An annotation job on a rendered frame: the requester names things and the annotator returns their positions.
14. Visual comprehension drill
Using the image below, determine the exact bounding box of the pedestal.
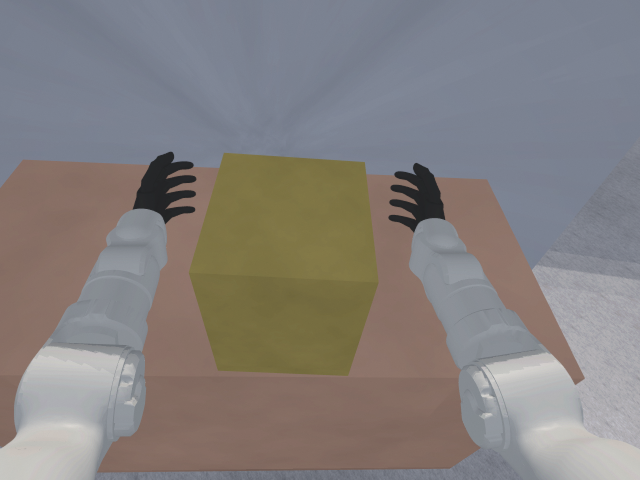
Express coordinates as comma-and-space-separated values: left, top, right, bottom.
0, 160, 585, 473

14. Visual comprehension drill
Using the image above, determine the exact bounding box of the carton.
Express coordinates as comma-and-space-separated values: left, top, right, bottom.
189, 153, 379, 376

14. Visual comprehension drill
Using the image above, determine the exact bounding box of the right robot upper arm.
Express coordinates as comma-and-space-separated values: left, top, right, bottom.
459, 349, 640, 480

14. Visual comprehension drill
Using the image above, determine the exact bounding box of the left robot hand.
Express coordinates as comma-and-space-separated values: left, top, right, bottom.
133, 152, 196, 224

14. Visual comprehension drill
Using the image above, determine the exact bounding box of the robot left forearm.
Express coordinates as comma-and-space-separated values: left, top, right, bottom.
14, 209, 168, 432

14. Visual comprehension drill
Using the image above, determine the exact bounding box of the robot right forearm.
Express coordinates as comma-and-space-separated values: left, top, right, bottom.
409, 218, 584, 422

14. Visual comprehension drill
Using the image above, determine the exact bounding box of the left robot upper arm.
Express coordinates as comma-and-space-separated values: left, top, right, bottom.
0, 342, 146, 480

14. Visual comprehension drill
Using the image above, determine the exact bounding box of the right robot hand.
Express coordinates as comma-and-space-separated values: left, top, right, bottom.
388, 163, 445, 232

